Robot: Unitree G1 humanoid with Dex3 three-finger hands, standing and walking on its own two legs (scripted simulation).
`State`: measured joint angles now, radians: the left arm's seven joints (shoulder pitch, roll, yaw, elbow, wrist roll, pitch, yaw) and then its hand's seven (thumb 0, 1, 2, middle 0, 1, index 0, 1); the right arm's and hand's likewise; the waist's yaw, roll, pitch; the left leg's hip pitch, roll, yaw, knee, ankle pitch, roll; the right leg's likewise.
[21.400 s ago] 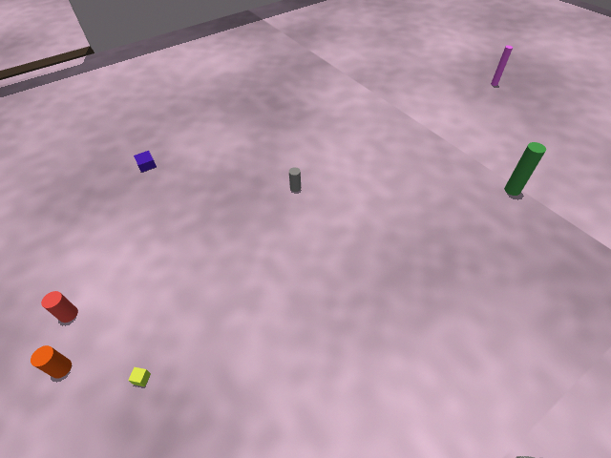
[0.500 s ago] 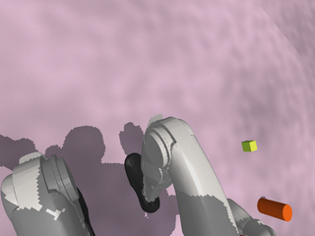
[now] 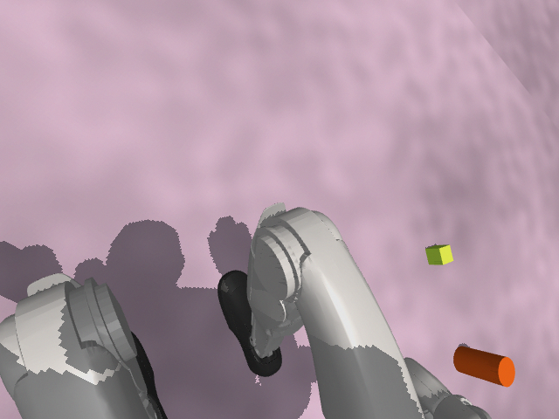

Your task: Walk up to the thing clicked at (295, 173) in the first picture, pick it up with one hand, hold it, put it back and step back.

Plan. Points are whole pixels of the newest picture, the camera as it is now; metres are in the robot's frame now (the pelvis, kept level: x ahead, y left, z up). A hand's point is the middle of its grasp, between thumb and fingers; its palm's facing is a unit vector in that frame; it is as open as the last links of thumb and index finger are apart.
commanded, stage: settle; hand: left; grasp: from above
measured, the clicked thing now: out of the picture +0.46 +0.34 -0.25
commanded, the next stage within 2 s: lift in 0.80 s
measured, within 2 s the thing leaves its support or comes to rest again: leaves its support in 0.04 s
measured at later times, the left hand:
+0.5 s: hand out of the picture +0.44 +0.37 -0.13, palm faces -0.44 -0.12 -0.89, open 9.0 cm
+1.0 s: hand out of the picture +0.44 +0.36 -0.08, palm faces -0.44 -0.11 -0.89, open 8.9 cm
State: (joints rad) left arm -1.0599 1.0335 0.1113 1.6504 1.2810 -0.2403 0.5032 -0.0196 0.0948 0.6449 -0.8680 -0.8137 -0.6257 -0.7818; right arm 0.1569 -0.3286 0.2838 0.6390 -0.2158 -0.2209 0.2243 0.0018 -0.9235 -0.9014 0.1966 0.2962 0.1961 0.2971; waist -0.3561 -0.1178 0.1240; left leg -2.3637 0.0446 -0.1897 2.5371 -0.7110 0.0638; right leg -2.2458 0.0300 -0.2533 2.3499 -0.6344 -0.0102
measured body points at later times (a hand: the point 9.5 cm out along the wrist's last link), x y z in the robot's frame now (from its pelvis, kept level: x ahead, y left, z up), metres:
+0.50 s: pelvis +0.00 +0.00 +0.03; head +0.23 +0.11 +0.39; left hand +0.46 +0.37 -0.08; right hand +0.09 -0.26 -0.06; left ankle +0.07 +0.11 -0.27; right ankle +0.12 -0.10 -0.27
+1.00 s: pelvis -0.01 +0.00 +0.06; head +0.22 +0.10 +0.43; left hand +0.46 +0.36 -0.03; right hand +0.06 -0.26 -0.04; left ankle +0.07 +0.11 -0.27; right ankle +0.12 -0.10 -0.27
